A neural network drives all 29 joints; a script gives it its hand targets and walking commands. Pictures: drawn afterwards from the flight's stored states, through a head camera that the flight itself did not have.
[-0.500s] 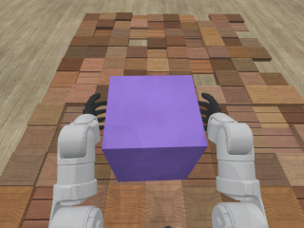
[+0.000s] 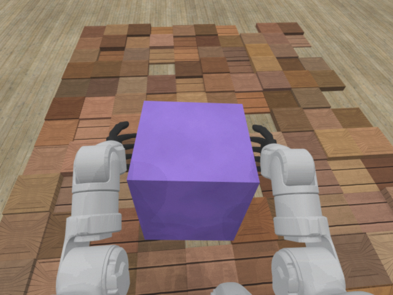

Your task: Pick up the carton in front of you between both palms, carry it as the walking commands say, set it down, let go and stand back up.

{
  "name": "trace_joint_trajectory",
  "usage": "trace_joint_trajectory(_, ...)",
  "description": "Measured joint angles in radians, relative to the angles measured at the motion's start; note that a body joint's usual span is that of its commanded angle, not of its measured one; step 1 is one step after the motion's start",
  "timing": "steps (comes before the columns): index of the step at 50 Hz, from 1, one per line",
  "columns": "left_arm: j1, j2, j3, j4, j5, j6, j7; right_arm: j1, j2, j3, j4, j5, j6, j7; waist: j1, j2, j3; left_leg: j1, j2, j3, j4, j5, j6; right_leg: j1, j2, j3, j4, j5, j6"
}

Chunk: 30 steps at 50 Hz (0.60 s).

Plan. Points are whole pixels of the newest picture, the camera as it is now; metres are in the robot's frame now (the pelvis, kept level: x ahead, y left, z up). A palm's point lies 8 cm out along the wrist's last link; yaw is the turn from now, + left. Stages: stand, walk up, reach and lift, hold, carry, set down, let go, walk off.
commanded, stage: carry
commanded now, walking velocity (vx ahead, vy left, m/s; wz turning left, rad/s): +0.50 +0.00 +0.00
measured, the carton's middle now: (191, 174) +0.36 -0.02 +0.01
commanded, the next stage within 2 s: none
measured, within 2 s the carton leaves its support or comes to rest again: neither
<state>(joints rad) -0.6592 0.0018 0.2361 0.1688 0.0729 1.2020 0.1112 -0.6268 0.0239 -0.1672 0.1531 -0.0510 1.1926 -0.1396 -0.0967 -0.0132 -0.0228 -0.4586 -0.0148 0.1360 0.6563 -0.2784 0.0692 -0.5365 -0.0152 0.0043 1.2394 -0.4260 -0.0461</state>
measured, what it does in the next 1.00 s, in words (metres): walks ahead: right foot 0.03 m lower, then left foot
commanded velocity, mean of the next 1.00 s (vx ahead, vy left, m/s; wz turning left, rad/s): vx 0.50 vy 0.00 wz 0.00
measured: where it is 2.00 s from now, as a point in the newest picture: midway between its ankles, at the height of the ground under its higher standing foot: (182, 127)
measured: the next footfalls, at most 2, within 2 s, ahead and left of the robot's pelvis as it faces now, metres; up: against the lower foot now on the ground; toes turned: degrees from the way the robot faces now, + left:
right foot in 0.28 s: +0.32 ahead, -0.13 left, -0.03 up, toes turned -4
left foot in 0.74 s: +0.63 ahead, +0.03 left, -0.04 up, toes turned +7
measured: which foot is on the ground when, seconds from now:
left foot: down 0.00-0.28, up 0.30-0.72, down 0.74-1.00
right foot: up 0.00-0.26, down 0.28-0.74, up 0.76-1.00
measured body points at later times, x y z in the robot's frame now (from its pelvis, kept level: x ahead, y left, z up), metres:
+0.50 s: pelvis +0.29 -0.07 -0.02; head +0.34 -0.09 +0.43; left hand +0.68 +0.10 +0.14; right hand +0.70 -0.20 +0.14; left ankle +0.29 +0.07 -0.67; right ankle +0.28 -0.13 -0.75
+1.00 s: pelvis +0.59 -0.03 -0.02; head +0.67 -0.03 +0.43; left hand +0.98 +0.10 +0.06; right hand +0.96 -0.20 +0.07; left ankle +0.59 +0.02 -0.76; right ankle +0.62 -0.18 -0.69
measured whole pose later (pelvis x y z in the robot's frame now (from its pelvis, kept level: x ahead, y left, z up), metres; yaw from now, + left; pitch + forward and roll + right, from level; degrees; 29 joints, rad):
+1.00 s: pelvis +0.59 -0.03 -0.02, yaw -1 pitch +6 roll -1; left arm -0.64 -0.03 0.23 0.01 0.08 1.19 0.13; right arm -0.62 0.04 -0.21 0.01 -0.05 1.18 -0.15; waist -0.06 0.00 0.06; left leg -0.32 -0.03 0.14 0.44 -0.22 0.10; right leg -0.65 -0.05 -0.02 1.02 -0.36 0.00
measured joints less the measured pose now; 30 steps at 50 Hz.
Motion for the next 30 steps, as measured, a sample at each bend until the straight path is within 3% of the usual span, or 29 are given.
trace_joint_trajectory(4, 0.0, -0.017, 0.011, -0.066, 0.018, 0.011, 0.0, -0.019, -0.016, -0.001, -0.03, 0.035, 0.0, -0.011, -0.016, 0.017, 0.02, 0.104, 0.015, -0.01, -0.102, -0.014, -0.005, -0.085, -0.015, -0.013, -0.26, 0.023, 0.017)
trace_joint_trajectory(10, -0.033, -0.006, 0.024, -0.18, 0.007, 0.034, 0.007, -0.1, -0.021, -0.013, -0.091, 0.046, 0.017, -0.017, 0.006, 0.0, 0.005, 0.233, 0.018, -0.016, -0.135, -0.112, -0.049, -0.052, -0.023, -0.036, -0.652, 0.348, 0.02)
trace_joint_trajectory(13, -0.085, 0.012, 0.03, -0.187, -0.004, 0.064, 0.009, -0.157, -0.035, -0.016, -0.1, 0.044, 0.052, -0.018, 0.027, -0.01, -0.02, 0.273, 0.021, -0.024, -0.034, -0.228, -0.074, 0.05, -0.02, -0.076, -0.821, 0.461, 0.005)
trace_joint_trajectory(14, -0.113, 0.018, 0.029, -0.172, -0.006, 0.073, 0.009, -0.178, -0.047, -0.017, -0.097, 0.046, 0.066, -0.018, 0.035, -0.016, -0.033, 0.262, 0.023, -0.026, 0.051, -0.277, -0.076, 0.085, -0.023, -0.085, -0.824, 0.411, -0.004)
trace_joint_trajectory(16, -0.156, 0.021, 0.027, -0.139, -0.009, 0.079, 0.014, -0.223, -0.076, -0.024, -0.073, 0.057, 0.087, -0.017, 0.07, 0.026, -0.031, 0.187, 0.044, -0.079, 0.281, -0.309, -0.064, 0.06, 0.009, -0.101, -0.696, 0.257, -0.026)
trace_joint_trajectory(18, -0.183, 0.025, 0.021, -0.107, -0.018, 0.106, 0.023, -0.241, -0.087, -0.04, -0.058, 0.061, 0.123, -0.017, 0.096, 0.022, -0.025, 0.086, 0.021, -0.113, 0.476, -0.293, -0.054, 0.062, 0.014, -0.1, -0.642, 0.213, -0.037)
trace_joint_trajectory(20, -0.19, 0.028, 0.025, -0.1, -0.028, 0.138, 0.029, -0.257, -0.081, -0.055, -0.05, 0.052, 0.161, -0.018, 0.112, 0.017, -0.015, -0.006, 0.016, -0.11, 0.536, -0.245, -0.049, 0.09, 0.017, -0.098, -0.649, 0.189, -0.044)
trace_joint_trajectory(26, -0.205, 0.01, 0.07, -0.071, -0.023, 0.148, 0.032, -0.29, -0.047, -0.108, -0.025, 0.002, 0.186, -0.018, 0.139, 0.026, 0.01, -0.218, 0.045, -0.104, 0.413, -0.082, -0.056, 0.209, 0.037, -0.102, -0.736, 0.139, -0.049)
trace_joint_trajectory(30, -0.163, -0.014, 0.075, -0.011, 0.003, 0.098, 0.017, -0.245, -0.021, -0.126, 0.019, -0.041, 0.148, -0.001, 0.145, 0.031, -0.004, -0.254, 0.058, -0.092, 0.211, 0.063, -0.06, 0.316, 0.051, -0.099, -0.793, 0.088, -0.041)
